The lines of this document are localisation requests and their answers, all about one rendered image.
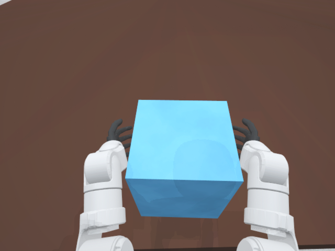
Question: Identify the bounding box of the carton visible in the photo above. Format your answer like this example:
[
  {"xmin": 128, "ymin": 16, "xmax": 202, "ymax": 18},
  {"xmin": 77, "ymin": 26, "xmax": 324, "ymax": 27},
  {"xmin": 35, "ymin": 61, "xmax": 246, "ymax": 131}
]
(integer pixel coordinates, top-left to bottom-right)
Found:
[{"xmin": 125, "ymin": 100, "xmax": 244, "ymax": 219}]

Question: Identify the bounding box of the right robot forearm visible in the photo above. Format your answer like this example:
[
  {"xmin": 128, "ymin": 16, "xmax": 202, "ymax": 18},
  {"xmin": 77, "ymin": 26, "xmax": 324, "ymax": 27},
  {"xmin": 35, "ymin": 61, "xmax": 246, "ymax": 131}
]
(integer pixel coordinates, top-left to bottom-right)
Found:
[{"xmin": 240, "ymin": 140, "xmax": 299, "ymax": 251}]

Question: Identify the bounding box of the left robot hand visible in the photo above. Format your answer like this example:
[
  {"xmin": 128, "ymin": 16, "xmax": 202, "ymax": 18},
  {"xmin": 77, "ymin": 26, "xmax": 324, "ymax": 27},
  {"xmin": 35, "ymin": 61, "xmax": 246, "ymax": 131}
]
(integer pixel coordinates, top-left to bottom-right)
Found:
[{"xmin": 107, "ymin": 119, "xmax": 132, "ymax": 157}]

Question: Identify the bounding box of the right robot hand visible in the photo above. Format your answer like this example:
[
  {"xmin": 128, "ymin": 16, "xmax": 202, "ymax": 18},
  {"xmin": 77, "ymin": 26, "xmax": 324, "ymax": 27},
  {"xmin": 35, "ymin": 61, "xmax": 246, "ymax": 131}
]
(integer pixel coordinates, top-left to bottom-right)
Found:
[{"xmin": 232, "ymin": 118, "xmax": 260, "ymax": 159}]

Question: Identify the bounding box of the left robot forearm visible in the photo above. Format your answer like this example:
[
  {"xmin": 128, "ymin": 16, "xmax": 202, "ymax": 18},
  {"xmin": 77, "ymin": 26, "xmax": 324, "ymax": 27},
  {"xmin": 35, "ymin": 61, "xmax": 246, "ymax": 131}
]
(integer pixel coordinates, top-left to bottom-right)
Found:
[{"xmin": 76, "ymin": 140, "xmax": 128, "ymax": 251}]

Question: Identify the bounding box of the robot right upper arm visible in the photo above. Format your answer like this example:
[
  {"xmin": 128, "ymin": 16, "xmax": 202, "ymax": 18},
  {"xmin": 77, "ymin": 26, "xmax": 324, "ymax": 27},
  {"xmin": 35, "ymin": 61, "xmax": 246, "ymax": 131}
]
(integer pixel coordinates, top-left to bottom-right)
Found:
[{"xmin": 237, "ymin": 236, "xmax": 294, "ymax": 251}]

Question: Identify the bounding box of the robot left upper arm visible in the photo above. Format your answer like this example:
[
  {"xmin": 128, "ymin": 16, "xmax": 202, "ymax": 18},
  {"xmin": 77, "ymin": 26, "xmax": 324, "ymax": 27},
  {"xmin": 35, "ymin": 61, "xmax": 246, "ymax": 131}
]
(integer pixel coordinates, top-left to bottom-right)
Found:
[{"xmin": 79, "ymin": 235, "xmax": 134, "ymax": 251}]

